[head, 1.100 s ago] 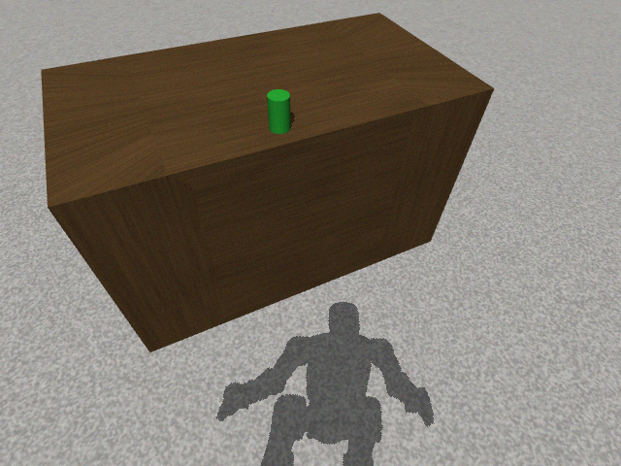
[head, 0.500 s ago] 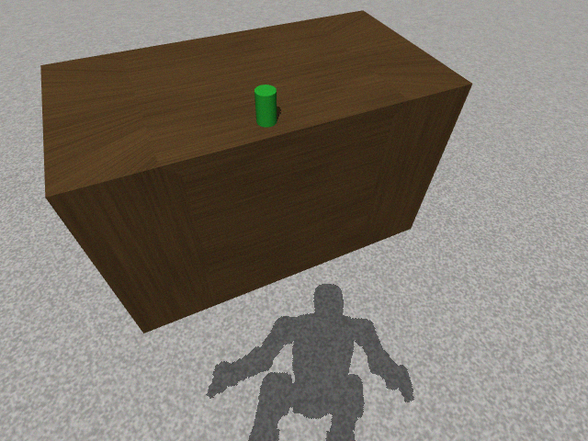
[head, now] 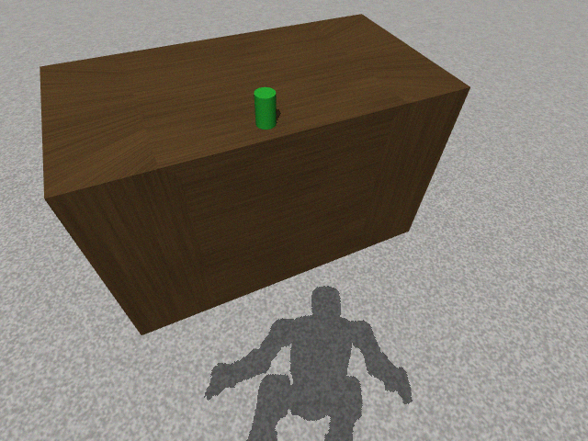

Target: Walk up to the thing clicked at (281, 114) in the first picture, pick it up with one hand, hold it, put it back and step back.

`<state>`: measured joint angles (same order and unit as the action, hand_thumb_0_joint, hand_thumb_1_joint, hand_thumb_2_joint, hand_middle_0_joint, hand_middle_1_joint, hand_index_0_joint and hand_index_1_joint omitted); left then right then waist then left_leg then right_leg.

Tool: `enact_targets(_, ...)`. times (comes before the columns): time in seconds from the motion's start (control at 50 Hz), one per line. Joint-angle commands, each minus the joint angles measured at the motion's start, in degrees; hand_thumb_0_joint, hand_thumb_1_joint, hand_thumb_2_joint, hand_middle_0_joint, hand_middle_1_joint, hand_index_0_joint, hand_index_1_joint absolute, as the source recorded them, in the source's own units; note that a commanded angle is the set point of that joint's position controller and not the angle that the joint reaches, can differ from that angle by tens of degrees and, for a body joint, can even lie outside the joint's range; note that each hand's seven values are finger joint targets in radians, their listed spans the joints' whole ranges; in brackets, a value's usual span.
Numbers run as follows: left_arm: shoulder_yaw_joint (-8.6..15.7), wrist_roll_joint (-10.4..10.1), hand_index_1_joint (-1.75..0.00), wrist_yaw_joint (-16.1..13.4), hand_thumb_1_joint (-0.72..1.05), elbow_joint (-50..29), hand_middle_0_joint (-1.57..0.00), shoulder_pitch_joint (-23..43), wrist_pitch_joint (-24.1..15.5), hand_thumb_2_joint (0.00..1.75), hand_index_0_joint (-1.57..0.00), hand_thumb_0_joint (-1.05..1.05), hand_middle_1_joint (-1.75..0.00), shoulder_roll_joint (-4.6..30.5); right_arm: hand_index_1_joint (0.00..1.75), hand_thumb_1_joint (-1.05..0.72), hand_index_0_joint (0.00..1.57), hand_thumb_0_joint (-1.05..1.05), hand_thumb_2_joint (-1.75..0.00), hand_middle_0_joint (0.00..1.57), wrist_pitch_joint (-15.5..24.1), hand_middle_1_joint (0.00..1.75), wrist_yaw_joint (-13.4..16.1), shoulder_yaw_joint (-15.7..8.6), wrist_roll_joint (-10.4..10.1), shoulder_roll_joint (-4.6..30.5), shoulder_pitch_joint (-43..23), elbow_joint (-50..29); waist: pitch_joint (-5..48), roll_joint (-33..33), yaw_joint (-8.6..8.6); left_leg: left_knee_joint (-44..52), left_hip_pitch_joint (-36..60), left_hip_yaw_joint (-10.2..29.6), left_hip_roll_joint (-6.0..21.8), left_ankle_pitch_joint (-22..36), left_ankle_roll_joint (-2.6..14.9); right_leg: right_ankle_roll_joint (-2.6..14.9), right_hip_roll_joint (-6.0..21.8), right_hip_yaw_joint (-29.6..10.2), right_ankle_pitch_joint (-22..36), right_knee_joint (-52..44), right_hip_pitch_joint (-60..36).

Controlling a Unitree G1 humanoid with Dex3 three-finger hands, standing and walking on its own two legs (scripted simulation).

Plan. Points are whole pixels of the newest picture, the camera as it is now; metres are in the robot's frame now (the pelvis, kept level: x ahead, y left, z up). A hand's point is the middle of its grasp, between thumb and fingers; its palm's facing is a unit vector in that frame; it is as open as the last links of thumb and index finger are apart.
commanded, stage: stand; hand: right
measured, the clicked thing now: (265, 108) +0.87 +0.08 -0.04
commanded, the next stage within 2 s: walk up in 0.02 s
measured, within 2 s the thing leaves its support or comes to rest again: neither
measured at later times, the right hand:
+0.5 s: hand (410, 416) +0.20 -0.18 -0.14, palm faces -0.22 +0.88 -0.42, open 7.4 cm
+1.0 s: hand (365, 260) +0.49 -0.14 -0.15, palm faces -0.44 +0.81 -0.38, open 7.4 cm
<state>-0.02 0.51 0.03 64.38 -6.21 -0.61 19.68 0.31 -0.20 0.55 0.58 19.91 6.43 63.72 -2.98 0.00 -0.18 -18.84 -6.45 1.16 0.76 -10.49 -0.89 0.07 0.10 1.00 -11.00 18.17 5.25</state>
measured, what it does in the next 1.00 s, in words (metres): walks ahead, turning left: left foot, then right foot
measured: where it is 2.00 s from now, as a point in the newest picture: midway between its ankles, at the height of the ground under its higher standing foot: (266, 392)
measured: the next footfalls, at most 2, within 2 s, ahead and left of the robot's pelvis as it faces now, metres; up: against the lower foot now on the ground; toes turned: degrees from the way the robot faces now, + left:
left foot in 0.32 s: +0.15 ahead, +0.22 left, +0.00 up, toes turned +15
right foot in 0.76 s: +0.37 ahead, -0.01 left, +0.00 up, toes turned +15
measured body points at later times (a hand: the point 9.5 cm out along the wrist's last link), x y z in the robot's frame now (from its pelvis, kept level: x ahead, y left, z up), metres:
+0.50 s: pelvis +0.10 +0.09 -0.02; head +0.11 +0.12 +0.43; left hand +0.10 +0.43 -0.15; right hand +0.21 -0.22 -0.11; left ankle +0.11 +0.21 -0.75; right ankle +0.11 -0.05 -0.69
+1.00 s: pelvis +0.29 +0.07 -0.02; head +0.32 +0.07 +0.43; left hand +0.21 +0.38 -0.12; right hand +0.51 -0.19 -0.12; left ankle +0.30 +0.22 -0.71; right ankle +0.33 -0.02 -0.75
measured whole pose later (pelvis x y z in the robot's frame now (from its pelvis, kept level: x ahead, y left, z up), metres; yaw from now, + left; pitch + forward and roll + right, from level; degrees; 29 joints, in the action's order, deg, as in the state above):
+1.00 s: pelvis +0.29 +0.07 -0.02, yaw +23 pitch -2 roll +0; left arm 3.3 1.5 3.3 45.5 -19.7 -3.4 22.2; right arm 3.8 -2.0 -3.1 0.4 24.9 16.9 45.5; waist -5.0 -1.0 3.1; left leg -50.2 -27.2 -0.7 1.5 -21.4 1.0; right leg 2.4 2.8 7.4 -17.3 32.1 12.8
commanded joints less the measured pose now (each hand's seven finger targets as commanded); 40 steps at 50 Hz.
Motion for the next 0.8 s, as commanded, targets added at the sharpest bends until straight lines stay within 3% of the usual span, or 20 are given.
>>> enact_targets(0.0, 6.8, 0.6, -0.3, 0.4, 0.9, -6.6, -0.2, -2.1, -2.4, 0.9, -0.2, 0.0, -0.3, 18.7, 0.3, -0.9, 0.2, 0.0, -0.9, 0.2, 1.0, 0.3, -0.7, -5.9, 0.5, 16.5, 0.9, -7.0, 7.3, -0.3, 2.44, -4.3, -9.4, 7.0, 2.8, -11.5, 6.18, 2.78, 4.8, -2.1, -15.2, 2.7, -9.6)
enact_targets(0.02, 7.6, 1.3, -0.3, 0.5, 0.9, -5.7, -0.2, -6.6, -2.5, 0.9, -0.2, 0.0, -0.3, 19.0, 0.3, -0.9, 0.2, 0.0, -0.9, 0.2, 0.6, 0.3, -1.5, -5.9, 0.9, 15.4, -1.5, -8.6, 4.4, 1.5, 4.97, -7.5, -22.0, 5.4, 1.4, -20.5, 5.5, 5.4, 8.3, -7.4, -25.5, 0.5, -15.2)
enact_targets(0.04, 8.9, 1.8, -0.3, 0.5, 0.9, -6.1, -0.2, -10.0, -2.7, 0.9, -0.2, 0.0, -0.3, 21.2, 0.3, -0.9, 0.2, 0.0, -0.9, 0.2, 0.2, 0.3, -2.1, -5.9, 1.3, 14.0, -6.3, -11.5, 0.8, 8.9, 7.49, -19.8, -30.0, 0.2, -0.7, -16.4, 4.57, 9.5, 17.4, -16.8, -31.7, -7.1, -14.1)
enact_targets(0.06, 9.6, 2.2, -0.3, 0.3, 0.9, -8.8, -0.2, -8.0, -3.0, 0.9, -0.2, 0.0, -0.3, 22.3, 0.3, -0.9, 0.2, 0.0, -0.9, 0.2, 0.0, 0.3, -2.5, -5.9, 2.2, 13.1, -8.0, -14.2, -2.7, 10.3, 7.96, -31.1, -34.9, 0.2, 2.4, -15.9, 2.86, 14.66, 27.1, -23.7, -32.5, -12.7, -9.1)
enact_targets(0.08, 9.3, 2.1, -0.3, 0.4, 0.9, -11.1, -0.2, -5.2, -3.5, 0.9, -0.2, 0.0, -0.3, 20.6, 0.3, -0.9, 0.2, 0.0, -0.9, 0.2, 0.0, 0.3, -2.8, -6.6, 2.2, 13.9, -5.8, -14.2, -4.7, 5.7, 6.21, -33.4, -34.9, 2.9, 5.5, -14.7, 2.03, 15.82, 28.2, -23.5, -29.6, -12.7, -5.5)
enact_targets(0.12, 9.0, 2.2, -0.3, 0.4, 0.9, -13.4, -0.2, -1.1, -4.0, 0.9, -0.2, 0.0, -0.3, 19.0, 0.3, -0.9, 0.2, 0.0, -0.9, 0.2, 0.1, 0.3, -4.0, -7.8, 1.6, 14.9, 0.0, -13.9, -4.9, 3.8, 2.34, -32.5, -30.9, 4.8, 8.5, -12.8, 1.1, 14.17, 24.6, -15.4, -23.6, -11.7, -2.8)
enact_targets(0.18, 9.1, 2.6, -0.3, 1.3, 0.9, -15.9, -0.2, -0.6, -4.5, 0.9, -0.2, 0.0, -0.3, 19.4, 0.3, -0.9, 0.2, 0.0, -0.9, 0.2, 0.7, 0.3, -5.2, -8.0, 1.5, 13.0, 3.4, -14.5, -2.5, 8.1, 1.5, -23.1, -21.7, 0.7, 7.7, -9.5, 0.91, 11.16, 18.8, -3.3, -13.0, -7.4, -1.0)
enact_targets(0.24, 8.9, 2.3, -0.3, 2.3, 0.9, -17.2, -0.2, -0.3, -3.7, 0.9, -0.2, 0.0, -0.3, 19.3, 0.3, -0.9, 0.2, 0.0, -0.9, 0.2, 1.1, 0.3, -5.3, -9.1, 1.2, 12.7, 7.8, -14.3, -1.3, 7.3, -0.63, -16.8, -7.0, -6.7, 3.2, -0.4, 0.73, 8.22, 14.2, 4.4, -17.3, -0.1, 10.3)
enact_targets(0.28, 8.2, 2.5, -0.3, 2.4, 0.9, -18.2, -0.2, -1.5, -3.0, 0.9, -0.2, 0.0, -0.3, 16.9, 0.3, -0.9, 0.2, 0.0, -0.9, 0.2, 1.4, 0.3, -4.3, -10.3, 1.3, 14.8, 16.2, -11.8, 2.7, 0.3, -3.95, -17.6, 4.4, -9.9, -0.9, -3.4, 1.49, 7.1, 12.1, 7.1, -14.7, 13.6, 16.0)
enact_targets(0.3, 7.2, 2.5, -0.3, 2.6, 0.9, -18.6, -0.2, -3.4, -2.5, 0.9, -0.2, 0.0, -0.3, 14.0, 0.3, -0.9, 0.2, 0.0, -0.9, 0.2, 1.8, 0.3, -3.3, -11.2, 1.4, 17.5, 22.5, -10.6, 4.7, -7.5, -6.84, -16.1, 11.8, -5.5, -0.9, -11.0, 3.72, 5.9, 9.4, 8.5, -12.7, 29.0, 22.2)
enact_targets(0.32, 5.9, 1.5, -0.3, 3.0, 0.9, -20.4, -0.2, -3.9, -2.3, 0.9, -0.2, 0.0, -0.3, 9.6, 0.3, -0.9, 0.2, 0.0, -0.9, 0.2, 2.2, 0.3, -2.3, -12.1, 1.9, 23.5, 26.8, -11.5, 2.7, -24.1, -8.62, 0.7, 11.5, 24.9, 13.3, -28.2, 10.4, 2.7, 0.6, 9.9, -24.8, 48.8, 33.8)
enact_targets(0.34, 6.7, 1.0, -0.3, 2.6, 0.9, -21.8, -0.2, -1.7, -2.3, 0.9, -0.2, 0.0, -0.3, 14.9, 0.3, -0.9, 0.2, 0.0, -0.9, 0.2, 2.6, 0.3, -2.7, -12.1, 0.2, 26.8, 23.0, -14.3, 3.4, -16.0, -7.11, 11.5, 3.8, 48.7, 21.9, -37.4, 17.59, 3.12, 1.4, -1.7, -26.2, 52.6, 33.7)
enact_targets(0.38, 6.7, 0.2, -0.3, 2.3, 0.9, -19.1, -0.2, -5.5, -1.9, 0.9, -0.2, 0.0, -0.3, 17.8, 0.3, -0.9, 0.2, 0.0, -0.9, 0.2, 3.4, 0.3, -1.8, -10.9, -0.1, 24.3, 13.9, -17.6, -1.2, -5.2, -1.27, 8.1, -0.1, 37.1, 20.0, -33.9, 16.35, 3.21, 7.2, -5.2, -16.2, 53.5, 34.4)
enact_targets(0.46, 7.5, 0.5, -0.3, 3.1, 0.9, -15.8, -0.2, -11.9, -1.2, 0.9, -0.2, 0.0, -0.3, 17.2, 0.3, -0.9, 0.2, 0.0, -0.9, 0.2, 4.9, 0.3, -1.1, -8.7, -0.1, 18.9, 13.9, -19.0, 0.3, -7.1, 1.19, 4.4, -8.1, 19.2, 12.1, -15.0, 12.23, 1.59, 7.4, -2.8, -9.3, 41.1, 22.5)
enact_targets(0.6, 8.1, 1.2, -0.3, 4.5, 0.9, -21.0, -0.2, -5.0, -1.5, 0.9, -0.2, 0.0, -0.3, 15.2, 0.3, -0.9, 0.2, 0.0, -0.9, 0.2, 6.0, 0.3, -0.7, -9.1, 0.2, 20.0, 17.9, -21.5, -2.9, -7.0, -1.36, 3.1, -8.2, 16.4, 12.5, -12.4, 14.07, 0.95, 6.7, -1.7, -4.1, 25.6, 23.4)
enact_targets(0.66, 8.5, 1.1, -0.3, 4.7, 0.9, -21.3, -0.2, -6.4, -2.2, 0.9, -0.2, 0.0, -0.3, 14.7, 0.3, -0.9, 0.2, 0.0, -0.9, 0.2, 5.9, 0.3, -0.6, -8.9, 0.3, 19.7, 15.9, -22.9, -1.3, -7.2, 0.17, -0.9, -11.0, 12.9, 11.1, -7.3, 12.65, 1.43, 4.4, 1.1, -4.0, 21.1, 16.4)
enact_targets(0.72, 9.5, 1.3, -0.3, 3.8, 0.9, -19.1, -0.2, -15.7, -3.3, 0.9, -0.2, 0.0, -0.3, 15.4, 0.3, -0.9, 0.2, 0.0, -0.9, 0.2, 5.3, 0.3, -0.1, -7.4, 0.3, 16.3, 14.9, -23.9, 2.9, -1.6, 5.58, -18.0, -17.1, 6.7, 5.9, 3.7, 8.63, 2.58, 0.5, 3.5, -4.0, 13.2, -1.4)
enact_targets(0.74, 10.8, 2.0, -0.3, 3.1, 0.9, -18.5, -0.2, -21.8, -4.0, 0.9, -0.2, 0.0, -0.3, 18.7, 0.3, -0.9, 0.2, 0.0, -0.9, 0.2, 5.2, 0.3, 0.0, -6.4, 0.0, 13.1, 16.1, -24.4, 5.3, 9.6, 8.69, -35.7, -23.3, 3.0, 1.5, 1.2, 6.69, 4.48, 7.1, -6.6, -13.8, 6.6, -8.6)
enact_targets(0.76, 11.3, 1.8, -0.3, 2.7, 0.9, -19.8, -0.2, -21.8, -4.7, 0.9, -0.2, 0.0, -0.3, 23.8, 0.3, -0.9, 0.2, 0.0, -0.9, 0.2, 5.4, 0.3, 0.3, -5.4, -0.9, 10.5, 16.9, -26.0, 4.7, 19.8, 6.79, -47.7, -37.0, -2.1, -6.2, -19.0, 3.84, 10.84, 23.9, -34.5, -17.6, -4.4, -12.3)
enact_targets(0.78, 10.6, 0.9, -0.3, 2.8, 0.9, -20.8, -0.2, -16.9, -4.4, 0.9, -0.2, 0.0, -0.3, 23.8, 0.3, -0.9, 0.2, 0.0, -0.9, 0.2, 5.0, 0.3, 1.3, -6.5, 0.1, 15.2, 16.3, -24.2, 1.6, 12.9, 4.87, -52.7, -35.4, 3.4, -1.5, -21.4, 3.62, 15.56, 28.0, -40.6, -17.1, -5.4, -4.1)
